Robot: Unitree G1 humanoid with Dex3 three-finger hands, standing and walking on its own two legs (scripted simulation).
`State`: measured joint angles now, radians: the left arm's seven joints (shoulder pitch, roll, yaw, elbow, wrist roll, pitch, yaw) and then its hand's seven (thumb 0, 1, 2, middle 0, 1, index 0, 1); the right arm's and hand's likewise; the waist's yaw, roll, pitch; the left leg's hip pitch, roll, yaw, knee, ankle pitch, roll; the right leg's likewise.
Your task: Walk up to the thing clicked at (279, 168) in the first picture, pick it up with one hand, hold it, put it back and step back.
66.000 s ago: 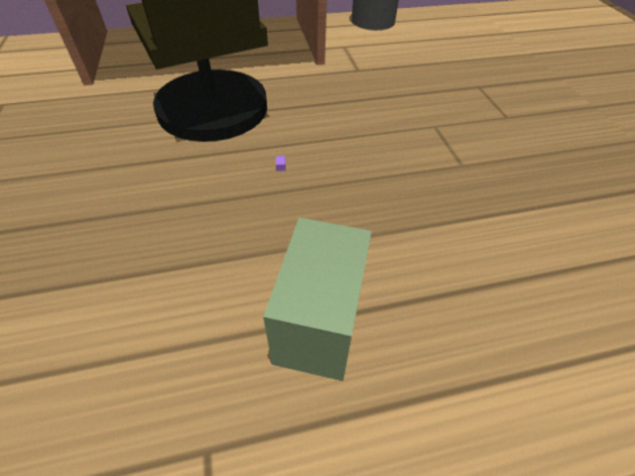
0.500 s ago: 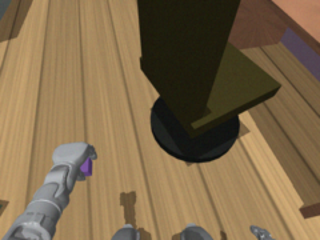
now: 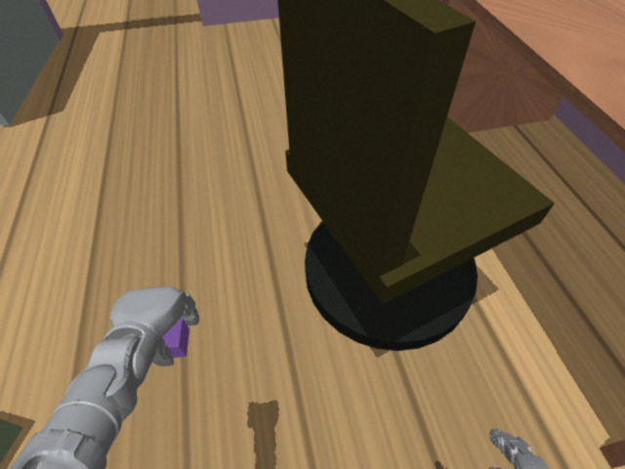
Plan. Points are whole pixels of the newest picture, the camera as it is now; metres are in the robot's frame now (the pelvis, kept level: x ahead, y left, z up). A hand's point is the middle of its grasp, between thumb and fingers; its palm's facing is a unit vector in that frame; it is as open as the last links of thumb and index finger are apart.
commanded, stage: hold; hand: left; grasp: from above
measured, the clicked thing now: (163, 339) +0.32 +0.23 -0.09
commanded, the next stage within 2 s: crouch in 1.60 s
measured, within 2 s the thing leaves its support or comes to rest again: neither
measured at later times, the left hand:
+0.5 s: hand (154, 344) +0.29 +0.22 -0.03, palm faces -0.45 -0.04 -0.89, open 7.2 cm
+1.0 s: hand (153, 344) +0.28 +0.21 -0.01, palm faces -0.44 -0.04 -0.90, open 7.2 cm
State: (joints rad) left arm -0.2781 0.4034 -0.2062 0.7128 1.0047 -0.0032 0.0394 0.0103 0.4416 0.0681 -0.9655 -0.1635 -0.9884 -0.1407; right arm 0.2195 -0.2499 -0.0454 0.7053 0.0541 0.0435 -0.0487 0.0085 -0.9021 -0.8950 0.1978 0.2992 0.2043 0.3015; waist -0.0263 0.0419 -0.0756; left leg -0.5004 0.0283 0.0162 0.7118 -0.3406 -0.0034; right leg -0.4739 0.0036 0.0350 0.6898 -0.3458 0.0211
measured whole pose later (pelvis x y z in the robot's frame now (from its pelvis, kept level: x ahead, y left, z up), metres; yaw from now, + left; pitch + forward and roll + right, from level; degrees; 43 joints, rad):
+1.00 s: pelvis -0.01 -0.01 +0.02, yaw +0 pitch +2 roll +0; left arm -0.22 0.42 -0.22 0.55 0.98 0.00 -0.06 0.01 0.45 0.05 -0.96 -0.17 -0.98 -0.15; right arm 0.17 -0.25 -0.02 0.68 0.07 0.07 -0.07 0.01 -0.91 -0.90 0.20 0.30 0.20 0.30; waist 0.01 0.06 -0.02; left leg -0.31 0.03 0.03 0.52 -0.24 -0.01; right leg -0.30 0.00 0.04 0.53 -0.26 0.01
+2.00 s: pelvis -0.01 -0.01 +0.01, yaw +0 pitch +5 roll +0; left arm -0.28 0.39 -0.22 0.74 1.05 -0.07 0.08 0.01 0.43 0.06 -0.99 -0.14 -1.00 -0.13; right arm 0.15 -0.24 -0.03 0.67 0.06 0.09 -0.06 0.01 -0.90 -0.90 0.20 0.30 0.20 0.30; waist -0.01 0.03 -0.02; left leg -0.42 0.02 0.01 0.60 -0.27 -0.01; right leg -0.41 0.00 0.03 0.61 -0.29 0.01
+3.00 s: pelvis -0.08 +0.00 -0.32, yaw -3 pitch +39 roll -6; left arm -0.92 0.58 -0.01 1.32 1.23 -0.12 0.35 0.01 0.42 0.09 -1.00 -0.13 -1.03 -0.11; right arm 0.15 -0.24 -0.01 0.73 -0.10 -0.04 0.08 0.00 -0.91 -0.90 0.20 0.30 0.21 0.30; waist -0.20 0.02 -0.15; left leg -2.11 0.02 -0.10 2.09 -0.66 -0.01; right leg -2.03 0.03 -0.04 2.04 -0.69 0.04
